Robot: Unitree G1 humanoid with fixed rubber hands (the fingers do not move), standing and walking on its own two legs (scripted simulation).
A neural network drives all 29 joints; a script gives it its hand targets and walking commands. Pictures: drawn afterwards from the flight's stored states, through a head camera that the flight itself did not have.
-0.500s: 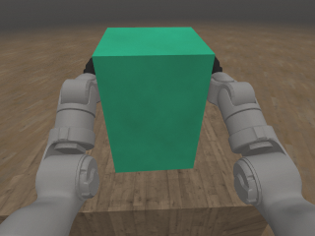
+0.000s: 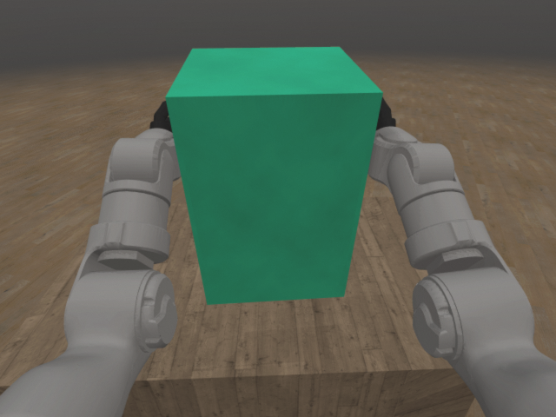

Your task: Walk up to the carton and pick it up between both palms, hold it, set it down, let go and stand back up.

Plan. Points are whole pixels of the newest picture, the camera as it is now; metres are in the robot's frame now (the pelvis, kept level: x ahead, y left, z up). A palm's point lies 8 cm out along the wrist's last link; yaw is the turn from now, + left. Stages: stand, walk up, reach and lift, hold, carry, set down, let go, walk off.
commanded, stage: hold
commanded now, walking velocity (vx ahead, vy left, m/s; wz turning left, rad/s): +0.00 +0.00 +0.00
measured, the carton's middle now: (271, 178) +0.37 +0.02 +0.26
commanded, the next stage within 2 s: set down in 1.38 s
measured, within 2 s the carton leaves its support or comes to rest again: neither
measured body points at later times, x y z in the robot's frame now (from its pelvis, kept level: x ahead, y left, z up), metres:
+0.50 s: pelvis +0.00 +0.00 +0.00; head -0.09 +0.00 +0.44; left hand +0.39 +0.17 +0.31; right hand +0.39 -0.12 +0.31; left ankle +0.04 +0.16 -0.74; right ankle +0.05 -0.09 -0.74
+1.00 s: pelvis +0.00 +0.00 +0.00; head -0.08 +0.00 +0.44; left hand +0.40 +0.17 +0.29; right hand +0.40 -0.12 +0.29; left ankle +0.04 +0.16 -0.74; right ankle +0.05 -0.09 -0.74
